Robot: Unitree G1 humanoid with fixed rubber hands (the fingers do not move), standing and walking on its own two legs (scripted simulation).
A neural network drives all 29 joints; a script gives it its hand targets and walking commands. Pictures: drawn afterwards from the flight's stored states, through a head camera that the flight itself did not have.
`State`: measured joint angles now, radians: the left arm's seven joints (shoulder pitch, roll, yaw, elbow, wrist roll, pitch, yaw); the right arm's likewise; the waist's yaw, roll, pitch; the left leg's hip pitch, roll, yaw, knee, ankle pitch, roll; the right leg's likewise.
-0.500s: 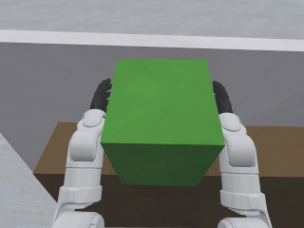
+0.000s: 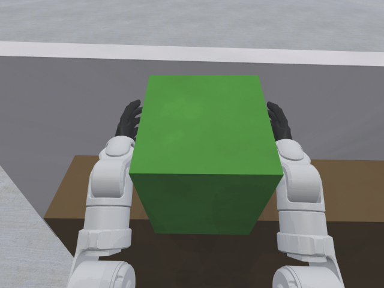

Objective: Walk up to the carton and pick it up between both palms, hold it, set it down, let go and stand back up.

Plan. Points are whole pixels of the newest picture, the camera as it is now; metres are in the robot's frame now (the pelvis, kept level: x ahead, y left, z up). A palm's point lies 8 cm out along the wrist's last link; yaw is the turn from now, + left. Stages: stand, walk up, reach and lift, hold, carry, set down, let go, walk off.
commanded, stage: hold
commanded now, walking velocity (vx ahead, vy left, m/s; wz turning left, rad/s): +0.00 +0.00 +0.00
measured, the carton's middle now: (202, 160) +0.34 +0.00 +0.14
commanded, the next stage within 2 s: none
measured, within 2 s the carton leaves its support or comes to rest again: neither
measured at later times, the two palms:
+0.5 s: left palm (126, 132) +0.37 +0.15 +0.17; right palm (272, 135) +0.37 -0.14 +0.18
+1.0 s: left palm (132, 132) +0.38 +0.15 +0.16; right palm (274, 134) +0.39 -0.15 +0.17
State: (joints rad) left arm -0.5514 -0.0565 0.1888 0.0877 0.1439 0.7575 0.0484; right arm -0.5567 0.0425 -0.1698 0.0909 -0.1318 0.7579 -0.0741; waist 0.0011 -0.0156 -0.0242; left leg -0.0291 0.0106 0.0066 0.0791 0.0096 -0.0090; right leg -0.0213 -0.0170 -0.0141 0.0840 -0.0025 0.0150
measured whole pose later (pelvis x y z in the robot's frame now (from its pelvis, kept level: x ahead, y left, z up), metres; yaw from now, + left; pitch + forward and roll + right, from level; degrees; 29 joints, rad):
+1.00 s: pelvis +0.01 +0.00 +0.00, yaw +0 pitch -1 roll +0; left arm -0.61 -0.07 0.23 0.19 0.17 0.67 0.05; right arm -0.62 0.03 -0.20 0.22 -0.14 0.66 -0.05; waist 0.00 -0.02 -0.02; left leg -0.04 0.01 0.01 0.06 0.00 -0.01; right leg -0.03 -0.02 -0.01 0.07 -0.01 0.01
